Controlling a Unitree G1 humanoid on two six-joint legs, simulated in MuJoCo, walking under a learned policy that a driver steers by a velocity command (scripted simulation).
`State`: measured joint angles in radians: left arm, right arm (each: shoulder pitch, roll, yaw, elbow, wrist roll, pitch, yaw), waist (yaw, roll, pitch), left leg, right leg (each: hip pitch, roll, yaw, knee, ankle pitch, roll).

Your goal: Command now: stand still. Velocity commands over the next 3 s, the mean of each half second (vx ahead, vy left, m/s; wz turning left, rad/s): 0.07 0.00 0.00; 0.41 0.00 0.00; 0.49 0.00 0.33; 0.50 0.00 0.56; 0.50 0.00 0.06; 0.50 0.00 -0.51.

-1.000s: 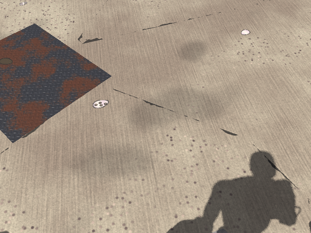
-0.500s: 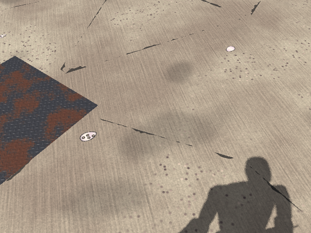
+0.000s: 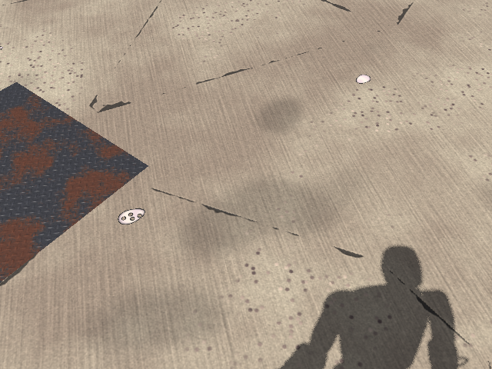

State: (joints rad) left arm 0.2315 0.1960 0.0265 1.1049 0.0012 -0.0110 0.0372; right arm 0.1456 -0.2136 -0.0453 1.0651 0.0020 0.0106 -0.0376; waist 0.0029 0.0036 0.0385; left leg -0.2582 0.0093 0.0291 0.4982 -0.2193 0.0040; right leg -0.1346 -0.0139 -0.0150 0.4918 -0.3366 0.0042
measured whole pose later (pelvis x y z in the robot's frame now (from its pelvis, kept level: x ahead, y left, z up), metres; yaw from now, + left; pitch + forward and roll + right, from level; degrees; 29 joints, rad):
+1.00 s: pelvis +0.23 +0.02 -0.01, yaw +0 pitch +2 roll +1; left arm -0.06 0.21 0.04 0.87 -0.03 -0.09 -0.04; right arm 0.49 -0.20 -0.04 1.10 0.01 -0.08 -0.02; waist -0.09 -0.02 0.03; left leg 0.18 -0.01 0.06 0.16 -0.38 0.01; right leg -0.62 -0.05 -0.04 0.56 0.00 -0.07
